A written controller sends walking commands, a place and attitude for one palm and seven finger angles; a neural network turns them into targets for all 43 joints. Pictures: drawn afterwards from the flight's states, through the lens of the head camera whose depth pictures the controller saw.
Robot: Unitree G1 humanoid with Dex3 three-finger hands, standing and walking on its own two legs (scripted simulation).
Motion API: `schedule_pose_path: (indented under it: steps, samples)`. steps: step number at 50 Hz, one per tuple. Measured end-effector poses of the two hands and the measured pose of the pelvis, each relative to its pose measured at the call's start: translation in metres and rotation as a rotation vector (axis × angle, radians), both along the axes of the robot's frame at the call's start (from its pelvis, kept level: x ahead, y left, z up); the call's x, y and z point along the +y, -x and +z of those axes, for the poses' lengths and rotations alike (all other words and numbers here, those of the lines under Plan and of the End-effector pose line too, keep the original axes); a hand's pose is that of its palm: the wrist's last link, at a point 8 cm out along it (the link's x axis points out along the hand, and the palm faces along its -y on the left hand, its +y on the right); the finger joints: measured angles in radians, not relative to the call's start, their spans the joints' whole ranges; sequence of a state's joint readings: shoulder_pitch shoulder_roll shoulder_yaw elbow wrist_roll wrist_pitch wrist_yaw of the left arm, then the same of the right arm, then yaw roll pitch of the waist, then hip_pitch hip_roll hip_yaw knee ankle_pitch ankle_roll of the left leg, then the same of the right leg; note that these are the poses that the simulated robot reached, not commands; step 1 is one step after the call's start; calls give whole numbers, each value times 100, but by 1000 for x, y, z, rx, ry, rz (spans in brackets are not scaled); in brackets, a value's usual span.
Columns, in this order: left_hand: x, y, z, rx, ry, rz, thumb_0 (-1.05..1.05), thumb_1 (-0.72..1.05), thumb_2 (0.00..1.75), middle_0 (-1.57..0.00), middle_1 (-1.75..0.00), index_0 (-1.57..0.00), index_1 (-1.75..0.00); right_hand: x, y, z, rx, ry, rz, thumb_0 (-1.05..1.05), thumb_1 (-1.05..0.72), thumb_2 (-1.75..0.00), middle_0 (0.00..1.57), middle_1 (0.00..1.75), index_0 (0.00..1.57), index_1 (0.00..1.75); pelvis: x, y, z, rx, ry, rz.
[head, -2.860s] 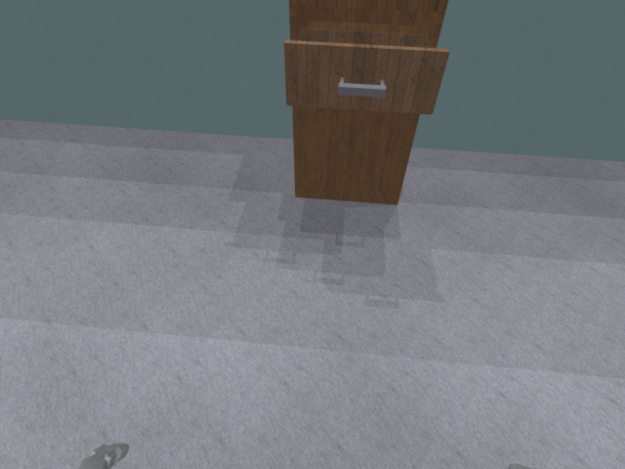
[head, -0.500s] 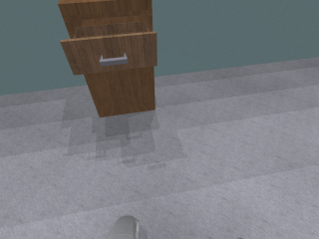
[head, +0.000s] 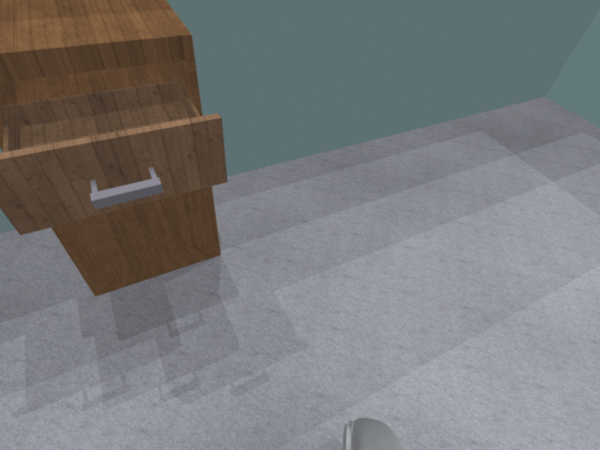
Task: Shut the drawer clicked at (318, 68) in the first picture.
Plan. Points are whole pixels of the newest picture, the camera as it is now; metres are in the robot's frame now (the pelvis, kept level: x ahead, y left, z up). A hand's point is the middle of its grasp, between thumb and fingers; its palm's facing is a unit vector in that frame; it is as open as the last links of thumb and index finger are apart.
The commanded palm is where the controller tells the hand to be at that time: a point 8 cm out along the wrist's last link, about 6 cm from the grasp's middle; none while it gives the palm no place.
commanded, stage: walk to a spot facing it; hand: left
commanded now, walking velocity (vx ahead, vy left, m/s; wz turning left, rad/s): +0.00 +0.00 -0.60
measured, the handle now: (125, 185) +0.58 +0.39 -0.04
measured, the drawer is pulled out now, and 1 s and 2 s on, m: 0.28 0.28 0.28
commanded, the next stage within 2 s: turn to face it in 0.24 s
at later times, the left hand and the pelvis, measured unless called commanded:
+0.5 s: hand (238, 386) +0.25 +0.11 -0.17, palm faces -0.23 -0.95 -0.21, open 7.3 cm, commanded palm none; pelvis +0.11 -0.03 -0.01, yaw -13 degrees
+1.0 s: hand (145, 443) +0.16 +0.24 -0.18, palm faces +0.11 -0.97 -0.22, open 7.4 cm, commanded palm none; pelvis +0.12 +0.02 +0.01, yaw +3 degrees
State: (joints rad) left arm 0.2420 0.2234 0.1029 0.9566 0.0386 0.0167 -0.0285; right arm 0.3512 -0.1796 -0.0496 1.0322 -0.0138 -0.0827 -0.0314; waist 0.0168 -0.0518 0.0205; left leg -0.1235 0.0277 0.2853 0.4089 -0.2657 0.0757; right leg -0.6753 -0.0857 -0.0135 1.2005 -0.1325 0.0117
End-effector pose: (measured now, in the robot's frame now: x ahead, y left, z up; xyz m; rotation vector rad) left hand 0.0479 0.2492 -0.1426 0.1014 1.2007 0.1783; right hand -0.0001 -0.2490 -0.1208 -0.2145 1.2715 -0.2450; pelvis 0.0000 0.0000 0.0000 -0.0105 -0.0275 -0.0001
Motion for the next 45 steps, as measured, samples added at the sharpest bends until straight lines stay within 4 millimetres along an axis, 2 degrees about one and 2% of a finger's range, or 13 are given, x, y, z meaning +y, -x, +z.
schedule_pose_path:
  steps: [5,10,15,18,25,29,34,38,45]
  samples:
    - [-11,-74,3,-33,12,-105,0,92,90,-19,-30,-20,-30,13,30,-5,119,-31,-99,0,-92,-90,20,30,20,30,2,-27,-1,0,1,-50]
    - [-41,-138,-2,-33,25,-224,0,91,90,-19,-30,-20,-30,28,43,-16,198,-87,-200,0,-91,-89,20,30,20,30,-5,-54,-8,8,-8,-112]
    - [-78,-197,-10,-72,18,-330,0,91,90,-19,-30,-20,-30,31,37,-38,247,-152,-286,0,-91,-89,20,30,20,30,-23,-84,-24,26,-13,-167]
    - [-90,-216,-12,-115,7,-344,0,91,90,-20,-30,-20,-30,21,15,-47,232,-164,-305,0,-91,-89,20,30,20,30,-31,-92,-30,19,-3,-199]
    - [-86,-209,0,-65,-30,-335,0,91,90,-20,-30,-20,-30,-11,-81,-34,-5,-101,-261,0,-91,-89,20,30,20,30,-32,-108,-14,16,5,-219]
    - [-76,-205,2,-74,-15,-287,0,92,90,-20,-30,-20,-30,-12,-115,-24,-65,-83,-210,0,-92,-89,20,30,20,30,-27,-118,-10,17,17,-181]
    - [-51,-190,-11,-85,24,-174,0,91,90,-20,-30,-21,-30,0,-140,-18,-39,-53,-105,0,-92,-90,20,30,20,30,-11,-125,-14,14,39,-107]
    - [-21,-164,-26,-20,34,-88,0,91,90,-20,-30,-20,-30,16,-153,-13,-27,-32,-33,0,-91,-89,20,30,20,30,5,-126,-18,21,35,-59]
    - [20,-118,-11,107,-4,-5,0,91,90,-20,-30,-20,-30,32,-154,4,19,-16,17,0,-91,-89,20,30,20,30,20,-125,1,44,52,-1]
